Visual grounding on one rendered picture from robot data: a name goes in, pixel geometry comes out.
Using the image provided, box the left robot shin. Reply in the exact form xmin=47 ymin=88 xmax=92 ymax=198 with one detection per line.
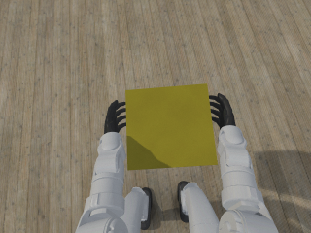
xmin=131 ymin=187 xmax=148 ymax=221

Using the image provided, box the right robot upper arm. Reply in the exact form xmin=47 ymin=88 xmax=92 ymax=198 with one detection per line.
xmin=219 ymin=209 xmax=278 ymax=233

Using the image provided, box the robot left hand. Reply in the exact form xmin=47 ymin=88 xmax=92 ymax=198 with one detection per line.
xmin=104 ymin=100 xmax=126 ymax=134

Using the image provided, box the robot right foot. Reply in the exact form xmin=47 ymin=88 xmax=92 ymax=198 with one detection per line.
xmin=177 ymin=181 xmax=189 ymax=223

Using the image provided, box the left robot upper arm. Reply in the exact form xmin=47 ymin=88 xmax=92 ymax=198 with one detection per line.
xmin=76 ymin=216 xmax=129 ymax=233

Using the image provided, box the robot right hand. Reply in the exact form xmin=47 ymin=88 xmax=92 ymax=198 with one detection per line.
xmin=209 ymin=93 xmax=236 ymax=130

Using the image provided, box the carton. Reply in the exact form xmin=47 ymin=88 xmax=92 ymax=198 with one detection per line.
xmin=125 ymin=83 xmax=218 ymax=171

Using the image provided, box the robot right forearm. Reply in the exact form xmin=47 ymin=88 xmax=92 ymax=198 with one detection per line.
xmin=217 ymin=125 xmax=275 ymax=225

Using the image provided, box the robot left forearm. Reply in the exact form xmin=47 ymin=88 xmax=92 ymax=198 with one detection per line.
xmin=75 ymin=132 xmax=126 ymax=233

